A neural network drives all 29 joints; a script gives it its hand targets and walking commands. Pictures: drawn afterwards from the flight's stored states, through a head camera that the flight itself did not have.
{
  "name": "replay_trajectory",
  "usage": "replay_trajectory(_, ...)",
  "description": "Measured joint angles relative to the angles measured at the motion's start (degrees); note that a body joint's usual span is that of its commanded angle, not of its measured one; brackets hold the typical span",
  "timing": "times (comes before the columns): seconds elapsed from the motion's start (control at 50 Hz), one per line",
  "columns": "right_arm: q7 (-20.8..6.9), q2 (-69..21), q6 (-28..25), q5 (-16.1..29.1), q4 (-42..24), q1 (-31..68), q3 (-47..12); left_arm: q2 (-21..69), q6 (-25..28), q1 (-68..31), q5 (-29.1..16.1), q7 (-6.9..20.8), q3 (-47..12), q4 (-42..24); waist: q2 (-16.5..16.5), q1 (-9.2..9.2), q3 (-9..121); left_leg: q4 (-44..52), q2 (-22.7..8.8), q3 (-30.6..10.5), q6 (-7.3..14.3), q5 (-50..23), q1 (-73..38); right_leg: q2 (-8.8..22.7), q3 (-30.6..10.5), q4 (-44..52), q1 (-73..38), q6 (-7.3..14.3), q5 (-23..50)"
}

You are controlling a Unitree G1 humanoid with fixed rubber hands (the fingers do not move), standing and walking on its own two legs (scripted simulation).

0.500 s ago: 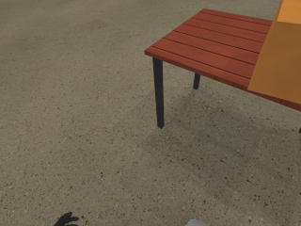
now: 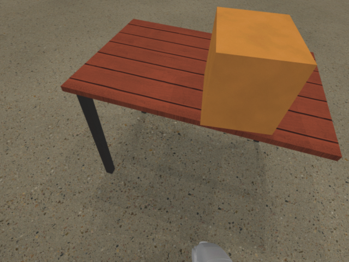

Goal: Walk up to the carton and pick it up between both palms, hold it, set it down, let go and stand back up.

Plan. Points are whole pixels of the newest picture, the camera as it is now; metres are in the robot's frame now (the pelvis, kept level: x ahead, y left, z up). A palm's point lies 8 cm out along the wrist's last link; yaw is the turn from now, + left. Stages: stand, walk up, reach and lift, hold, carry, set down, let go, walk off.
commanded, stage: walk up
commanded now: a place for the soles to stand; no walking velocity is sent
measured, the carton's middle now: (244, 70) +0.68 -0.21 +0.08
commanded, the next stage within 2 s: none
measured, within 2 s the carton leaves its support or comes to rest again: neither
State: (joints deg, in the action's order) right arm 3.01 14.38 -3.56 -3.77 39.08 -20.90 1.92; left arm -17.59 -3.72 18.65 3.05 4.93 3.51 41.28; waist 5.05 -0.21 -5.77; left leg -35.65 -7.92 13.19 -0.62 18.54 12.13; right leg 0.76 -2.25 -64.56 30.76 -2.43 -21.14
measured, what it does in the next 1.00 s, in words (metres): walks ahead, turning right: right foot, then left foot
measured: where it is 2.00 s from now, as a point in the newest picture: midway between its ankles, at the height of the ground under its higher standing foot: outside the picture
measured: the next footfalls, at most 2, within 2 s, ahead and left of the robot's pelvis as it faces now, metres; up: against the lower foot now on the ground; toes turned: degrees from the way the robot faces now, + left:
right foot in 0.18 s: +0.19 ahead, -0.21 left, +0.00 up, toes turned -15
left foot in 0.56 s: +0.36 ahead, +0.03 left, +0.00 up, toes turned -21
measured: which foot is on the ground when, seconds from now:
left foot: down 0.00-0.20, up 0.22-0.54, down 0.56-1.00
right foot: up 0.00-0.16, down 0.18-1.00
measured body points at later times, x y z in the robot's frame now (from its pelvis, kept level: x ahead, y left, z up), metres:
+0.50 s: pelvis +0.16 -0.10 -0.01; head +0.19 -0.12 +0.44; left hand +0.29 +0.15 -0.12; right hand +0.22 -0.37 -0.13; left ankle +0.26 +0.02 -0.70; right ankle +0.16 -0.21 -0.72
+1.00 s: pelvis +0.18 -0.09 +0.00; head +0.20 -0.12 +0.45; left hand +0.43 +0.09 -0.08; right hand +0.22 -0.40 -0.11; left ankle +0.29 +0.02 -0.72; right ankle +0.15 -0.20 -0.72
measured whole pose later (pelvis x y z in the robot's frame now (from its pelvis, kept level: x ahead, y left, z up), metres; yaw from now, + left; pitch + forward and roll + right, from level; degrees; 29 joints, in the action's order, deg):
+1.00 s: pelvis +0.18 -0.09 +0.00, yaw -20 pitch -2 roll +1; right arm -1.2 18.3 1.7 0.0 37.2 -11.3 0.4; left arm -16.4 0.0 11.3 -0.4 0.4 0.2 34.9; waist -1.6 -1.2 -4.5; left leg -35.4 -6.3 8.3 -1.1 12.6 20.6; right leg -2.6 -4.6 -39.1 16.4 0.9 -20.9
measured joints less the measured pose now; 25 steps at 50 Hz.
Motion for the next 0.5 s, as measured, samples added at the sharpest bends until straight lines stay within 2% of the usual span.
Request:
replay_trajectory(0.06,-0.4,1.4,-0.3,0.1,1.1,-1.4,0.3,0.2,0.9,-2.7,-1.0,0.6,0.3,-1.0,-0.4,-0.95,-1.0,2.2,-1.6,2.2,-0.9,0.5,-3.5,3.6,-0.2,9.4,0.9,0.5,2.3)
replay_trajectory(0.12,-0.7,3.0,-0.1,0.3,1.6,-2.7,0.8,0.8,2.2,-4.9,-1.2,1.0,0.4,-1.7,-1.6,-1.96,-1.2,1.9,-3.8,4.3,-1.8,2.6,-6.2,5.2,0.4,19.1,-0.9,1.8,5.6)
replay_trajectory(0.16,-0.9,3.9,0.6,0.4,1.6,-3.8,1.1,1.0,3.1,-5.7,-1.0,0.9,0.4,-2.3,-2.7,-2.56,-0.6,-0.6,-5.7,5.0,-1.7,5.3,-7.0,4.8,1.4,24.2,-3.9,2.9,7.3)
replay_trajectory(0.2,-1.3,4.7,1.7,0.6,1.6,-4.3,1.2,1.3,4.4,-6.4,-0.7,0.1,0.6,-2.8,-5.1,-2.35,-0.7,-7.7,-9.3,3.5,0.6,8.4,-5.6,2.0,2.3,23.2,-4.5,2.7,10.0)
replay_trajectory(0.22,-1.8,4.8,2.4,1.0,1.4,-4.2,1.2,1.4,4.7,-6.6,-0.7,-0.6,0.4,-3.1,-5.8,-2.05,-0.9,-13.8,-9.2,0.1,1.4,10.4,-3.4,0.9,2.3,20.3,-3.8,2.8,8.2)
replay_trajectory(0.26,-2.9,5.2,4.0,1.4,0.3,-3.4,1.1,1.8,4.6,-6.6,-1.7,-2.1,-0.3,-3.1,-6.9,-1.34,-1.2,-26.0,-5.3,-7.1,2.1,13.1,2.0,-0.6,2.0,17.4,-3.8,3.5,4.6)
replay_trajectory(0.28,-3.3,5.5,4.3,1.6,-0.5,-2.8,1.1,2.2,4.4,-6.3,-1.9,-2.9,-0.7,-2.9,-7.8,-1.16,-1.4,-30.7,-3.6,-9.4,2.2,12.1,4.6,-1.4,2.0,17.5,-4.5,3.8,3.8)
replay_trajectory(0.32,-3.8,5.5,3.9,1.7,-1.9,-1.4,0.9,2.7,4.1,-5.2,-1.7,-4.1,-1.2,-2.8,-9.2,-0.79,-1.5,-35.1,-1.3,-10.9,2.2,9.5,9.3,-2.6,1.9,18.7,-6.2,4.3,3.5)
replay_trajectory(0.4,-4.1,4.5,3.2,1.4,-3.9,0.3,0.2,3.2,4.7,-2.2,-1.0,-5.0,-1.4,-2.1,-10.5,0.49,-0.9,-31.7,0.6,-11.0,1.0,7.5,15.7,-4.2,1.9,22.1,-9.6,4.9,3.0)
replay_trajectory(0.5,-3.5,2.6,3.8,1.7,-4.8,2.7,-0.7,3.2,4.8,0.3,-1.1,-5.6,-2.0,-2.5,-9.1,2.59,-1.3,-17.1,1.5,-10.7,0.4,3.6,16.7,-5.0,0.5,22.9,-11.8,4.4,1.4)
